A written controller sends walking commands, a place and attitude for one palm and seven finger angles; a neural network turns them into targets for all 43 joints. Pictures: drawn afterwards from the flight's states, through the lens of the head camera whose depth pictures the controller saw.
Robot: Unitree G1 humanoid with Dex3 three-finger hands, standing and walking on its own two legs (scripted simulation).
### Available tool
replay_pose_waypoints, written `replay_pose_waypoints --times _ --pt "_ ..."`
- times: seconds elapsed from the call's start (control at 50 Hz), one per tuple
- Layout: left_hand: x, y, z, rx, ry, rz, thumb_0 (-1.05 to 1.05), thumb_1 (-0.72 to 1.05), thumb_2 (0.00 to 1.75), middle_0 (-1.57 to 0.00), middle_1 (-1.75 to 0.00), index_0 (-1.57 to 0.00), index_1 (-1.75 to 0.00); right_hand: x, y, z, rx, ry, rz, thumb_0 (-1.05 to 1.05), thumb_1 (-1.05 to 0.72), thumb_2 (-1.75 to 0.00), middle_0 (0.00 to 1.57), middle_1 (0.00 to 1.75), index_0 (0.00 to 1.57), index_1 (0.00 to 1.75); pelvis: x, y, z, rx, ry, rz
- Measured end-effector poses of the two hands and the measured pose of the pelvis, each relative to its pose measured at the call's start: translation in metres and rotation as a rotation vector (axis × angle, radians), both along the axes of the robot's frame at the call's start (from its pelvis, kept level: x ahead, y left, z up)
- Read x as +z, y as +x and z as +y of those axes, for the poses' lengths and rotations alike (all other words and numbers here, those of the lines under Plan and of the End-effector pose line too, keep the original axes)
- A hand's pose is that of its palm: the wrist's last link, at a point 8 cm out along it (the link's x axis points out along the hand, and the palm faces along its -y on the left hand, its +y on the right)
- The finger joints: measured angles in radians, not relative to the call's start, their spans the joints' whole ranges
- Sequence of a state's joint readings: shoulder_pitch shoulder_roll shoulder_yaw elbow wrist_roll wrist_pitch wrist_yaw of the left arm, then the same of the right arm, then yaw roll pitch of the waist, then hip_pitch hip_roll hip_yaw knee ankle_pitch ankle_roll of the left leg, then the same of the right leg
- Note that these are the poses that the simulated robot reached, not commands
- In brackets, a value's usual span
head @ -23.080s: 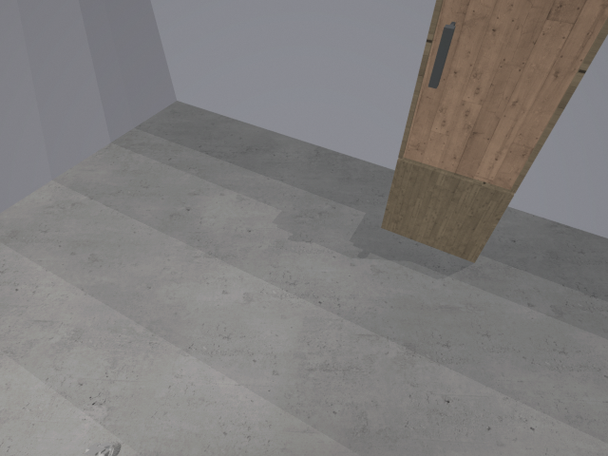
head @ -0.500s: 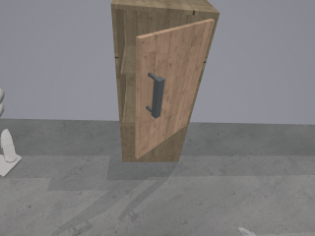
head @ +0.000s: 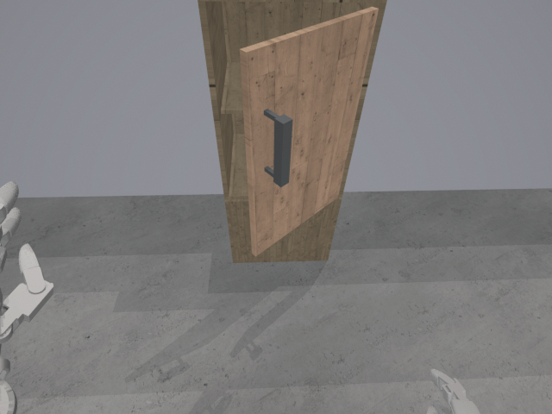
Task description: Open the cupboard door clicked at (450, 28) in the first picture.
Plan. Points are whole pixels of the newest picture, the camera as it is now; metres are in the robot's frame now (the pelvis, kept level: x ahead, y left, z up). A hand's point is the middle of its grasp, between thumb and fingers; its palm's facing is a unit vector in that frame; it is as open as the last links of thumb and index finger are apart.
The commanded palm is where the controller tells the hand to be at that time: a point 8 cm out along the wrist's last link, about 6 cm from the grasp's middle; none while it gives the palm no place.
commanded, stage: stop stepping back and stand still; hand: left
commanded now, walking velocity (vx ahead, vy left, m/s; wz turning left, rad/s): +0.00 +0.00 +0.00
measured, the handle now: (275, 148) +0.62 +0.05 +0.05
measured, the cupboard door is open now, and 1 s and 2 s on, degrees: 40 40 40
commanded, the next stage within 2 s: let the arm hang, fingers relaxed in 0.48 s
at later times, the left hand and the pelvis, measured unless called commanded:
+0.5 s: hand out of the picture +0.17 +0.29 +0.16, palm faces +0.43 -0.79 -0.44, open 7.4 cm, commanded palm +0.11 +0.33 +0.18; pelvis -0.03 +0.03 +0.01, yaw +1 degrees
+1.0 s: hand out of the picture -0.07 +0.19 -0.18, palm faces +0.04 -0.99 -0.15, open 7.2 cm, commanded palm none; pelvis -0.04 +0.02 +0.00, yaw +3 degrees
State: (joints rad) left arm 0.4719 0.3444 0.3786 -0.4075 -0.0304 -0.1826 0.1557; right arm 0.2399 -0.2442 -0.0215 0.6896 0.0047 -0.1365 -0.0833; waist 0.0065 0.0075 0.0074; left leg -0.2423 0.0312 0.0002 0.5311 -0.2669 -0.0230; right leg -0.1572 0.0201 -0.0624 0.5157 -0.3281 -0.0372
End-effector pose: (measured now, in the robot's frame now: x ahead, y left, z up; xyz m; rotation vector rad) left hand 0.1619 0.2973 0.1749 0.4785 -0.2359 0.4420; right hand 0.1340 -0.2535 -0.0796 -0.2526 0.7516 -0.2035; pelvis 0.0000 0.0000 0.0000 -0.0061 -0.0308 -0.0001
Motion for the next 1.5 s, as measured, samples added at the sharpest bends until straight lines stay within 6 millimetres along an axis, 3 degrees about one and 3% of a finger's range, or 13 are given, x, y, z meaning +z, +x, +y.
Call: replay_pose_waypoints --times 0.14,0.28,0.58,0.6,0.64,0.72,0.8,0.9,1.02,1.14,1.22,1.32,1.5 --pt "0.013 -0.008 0.003 -0.091 0.086 0.026 0.01 0.89 0.9 -0.21 -0.31 -0.21 -0.3 0.023 0.019 0.03 0.036 0.045 -0.118 0.01 -0.9 -0.9 0.2 0.3 0.2 0.3 0.004 -0.011 0.009 -0.014 -0.006 0.0" --pt "0.006 -0.027 0.022 -0.037 0.051 0.056 0.01 0.89 0.9 -0.21 -0.31 -0.21 -0.3 0.021 0.012 0.052 0.079 0.061 -0.099 0.01 -0.9 -0.9 0.2 0.3 0.2 0.3 0.006 -0.021 0.018 -0.006 -0.017 0.007" --pt "0.003 -0.032 0.03 -0.018 0.034 0.074 0.01 0.89 0.9 -0.21 -0.31 -0.21 -0.3 0.009 -0.015 0.057 0.066 0.053 -0.01 0.01 -0.9 -0.9 0.2 0.3 0.2 0.3 0.009 -0.026 0.027 0.008 -0.019 0.01" --pt "-0.005 -0.029 0.031 -0.03 0.046 0.1 0.01 0.89 0.9 -0.2 -0.31 -0.21 -0.3 0.006 -0.015 0.055 0.081 0.06 -0.009 0.01 -0.9 -0.9 0.2 0.3 0.2 0.3 0.008 -0.027 0.027 0.015 -0.021 0.021" --pt "-0.047 -0.017 0.038 -0.04 0.003 0.27 0.0 0.9 0.9 -0.2 -0.3 -0.2 -0.3 -0.009 -0.016 0.048 0.112 0.07 0.045 0.01 -0.9 -0.9 0.2 0.3 0.2 0.3 0.004 -0.03 0.03 0.024 -0.022 0.032" --pt "-0.169 -0.024 0.035 -0.004 -0.187 0.767 0.0 0.9 0.9 -0.19 -0.3 -0.2 -0.3 -0.033 -0.029 0.03 0.092 0.062 0.168 0.01 -0.9 -0.9 0.2 0.3 0.2 0.3 -0.002 -0.036 0.033 0.027 -0.011 0.028" --pt "-0.264 -0.08 -0.001 0.005 -0.365 1.177 0.0 0.91 0.9 -0.19 -0.3 -0.2 -0.3 -0.038 -0.06 0.013 0.034 0.037 0.277 0.01 -0.9 -0.9 0.2 0.3 0.2 0.3 -0.003 -0.039 0.028 0.021 0.001 0.014" --pt "-0.319 -0.165 -0.051 0.042 -0.561 1.483 0.01 0.93 0.9 -0.2 -0.3 -0.2 -0.3 -0.04 -0.113 0.003 -0.023 0.005 0.472 0.01 -0.91 -0.9 0.2 0.3 0.2 0.3 0.0 -0.038 0.021 0.028 -0.003 0.006" --pt "-0.323 -0.242 -0.06 0.177 -0.67 1.657 0.01 0.96 0.9 -0.2 -0.3 -0.2 -0.3 -0.048 -0.166 0.017 -0.051 0.036 0.676 0.01 -0.91 -0.9 0.19 0.3 0.2 0.3 0.003 -0.035 0.016 0.046 -0.012 0.006" --pt "-0.312 -0.277 -0.058 0.274 -0.679 1.724 0.01 0.93 0.9 -0.2 -0.3 -0.2 -0.3 -0.06 -0.186 0.045 -0.054 0.123 0.739 0.01 -0.91 -0.9 0.2 0.3 0.2 0.3 0.004 -0.031 0.015 0.05 -0.011 0.002" --pt "-0.308 -0.275 -0.057 0.295 -0.666 1.711 0.0 0.92 0.9 -0.2 -0.3 -0.2 -0.3 -0.067 -0.184 0.063 -0.047 0.178 0.731 0.0 -0.91 -0.9 0.2 0.3 0.2 0.3 0.004 -0.029 0.015 0.048 -0.006 -0.001" --pt "-0.31 -0.253 -0.061 0.272 -0.657 1.653 0.0 0.92 0.9 -0.19 -0.3 -0.2 -0.3 -0.072 -0.175 0.075 -0.039 0.214 0.703 0.01 -0.91 -0.9 0.2 0.3 0.2 0.3 0.004 -0.026 0.014 0.045 -0.001 -0.004" --pt "-0.317 -0.2 -0.076 0.18 -0.667 1.545 0.0 0.91 0.9 -0.19 -0.3 -0.2 -0.3 -0.07 -0.165 0.066 -0.057 0.195 0.677 0.01 -0.91 -0.9 0.2 0.3 0.2 0.3 0.004 -0.018 0.013 0.043 0.006 -0.004"
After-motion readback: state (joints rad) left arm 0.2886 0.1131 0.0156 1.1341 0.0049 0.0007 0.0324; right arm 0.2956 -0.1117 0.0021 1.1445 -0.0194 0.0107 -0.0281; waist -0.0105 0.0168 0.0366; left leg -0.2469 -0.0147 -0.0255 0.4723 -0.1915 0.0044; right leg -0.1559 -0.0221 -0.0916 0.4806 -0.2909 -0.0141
